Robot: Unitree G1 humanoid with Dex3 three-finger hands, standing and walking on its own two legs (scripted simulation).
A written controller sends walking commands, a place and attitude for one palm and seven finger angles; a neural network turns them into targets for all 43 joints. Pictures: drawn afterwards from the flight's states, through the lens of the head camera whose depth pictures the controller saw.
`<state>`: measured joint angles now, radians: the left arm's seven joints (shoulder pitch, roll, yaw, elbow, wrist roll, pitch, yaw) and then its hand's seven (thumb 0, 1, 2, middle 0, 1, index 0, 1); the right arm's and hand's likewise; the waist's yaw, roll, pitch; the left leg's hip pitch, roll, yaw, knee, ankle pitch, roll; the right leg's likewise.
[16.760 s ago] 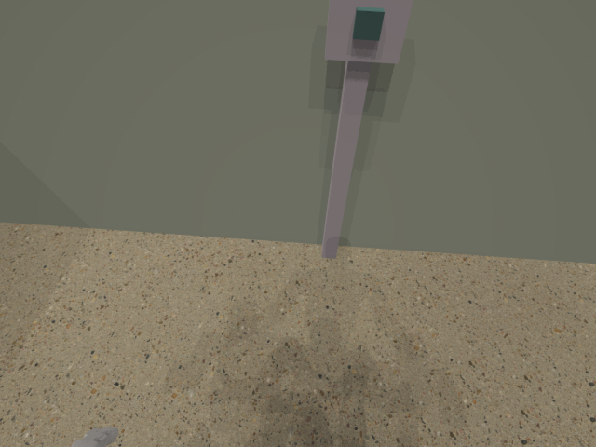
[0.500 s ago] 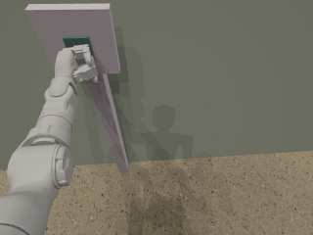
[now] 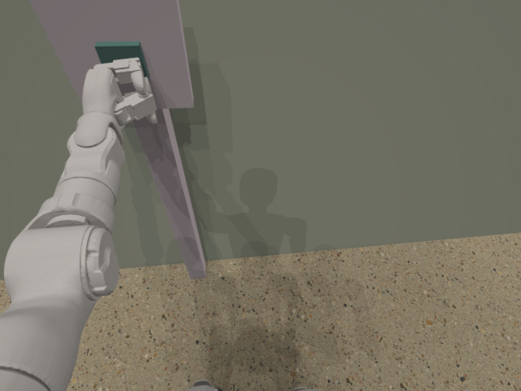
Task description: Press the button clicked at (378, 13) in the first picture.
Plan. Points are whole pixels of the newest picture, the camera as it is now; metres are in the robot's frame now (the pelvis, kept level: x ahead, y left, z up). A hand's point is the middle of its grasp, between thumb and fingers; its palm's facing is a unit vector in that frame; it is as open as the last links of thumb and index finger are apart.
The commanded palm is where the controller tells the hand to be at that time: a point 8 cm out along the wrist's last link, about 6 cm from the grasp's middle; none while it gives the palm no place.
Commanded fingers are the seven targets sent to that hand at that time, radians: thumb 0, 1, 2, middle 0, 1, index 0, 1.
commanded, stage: pull the fist back off the button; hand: left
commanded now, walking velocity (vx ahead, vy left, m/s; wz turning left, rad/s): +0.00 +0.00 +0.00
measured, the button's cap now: (124, 59) +0.57 +0.17 +0.20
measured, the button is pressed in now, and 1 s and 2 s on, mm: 11 0 0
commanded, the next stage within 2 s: draw the hand back to the body in 0.80 s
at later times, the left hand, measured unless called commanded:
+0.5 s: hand (141, 121) +0.47 +0.14 +0.16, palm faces +0.03 -1.00 +0.00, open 2.9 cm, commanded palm +0.43 +0.19 +0.17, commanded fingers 0.00 0.90 0.90 -1.30 -1.50 -1.30 -1.50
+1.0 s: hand (131, 142) +0.42 +0.14 +0.17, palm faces +0.03 -1.00 +0.00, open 3.1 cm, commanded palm +0.37 +0.20 +0.17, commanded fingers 0.00 0.90 0.90 -1.30 -1.50 -1.30 -1.50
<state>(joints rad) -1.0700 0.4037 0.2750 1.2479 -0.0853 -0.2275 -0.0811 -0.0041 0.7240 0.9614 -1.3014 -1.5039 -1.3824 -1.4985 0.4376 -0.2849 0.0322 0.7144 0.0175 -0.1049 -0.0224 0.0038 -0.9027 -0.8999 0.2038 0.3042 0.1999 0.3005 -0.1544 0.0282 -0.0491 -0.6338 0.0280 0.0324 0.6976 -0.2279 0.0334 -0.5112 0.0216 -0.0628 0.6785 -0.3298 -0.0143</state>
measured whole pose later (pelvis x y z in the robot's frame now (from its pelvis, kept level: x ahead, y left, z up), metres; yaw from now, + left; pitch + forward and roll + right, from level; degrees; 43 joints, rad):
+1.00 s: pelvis +0.04 -0.02 +0.02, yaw +1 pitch +1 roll +0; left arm -0.42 0.24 0.16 0.38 -0.21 0.07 -0.11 0.02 0.90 0.90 -1.30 -1.50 -1.30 -1.50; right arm 0.19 -0.25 0.05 0.60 0.06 -0.03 -0.06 0.01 -0.90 -0.90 0.20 0.30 0.20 0.30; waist 0.01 0.04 -0.06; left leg -0.34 0.01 0.02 0.57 -0.25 0.01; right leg -0.21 0.02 -0.07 0.55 -0.36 -0.04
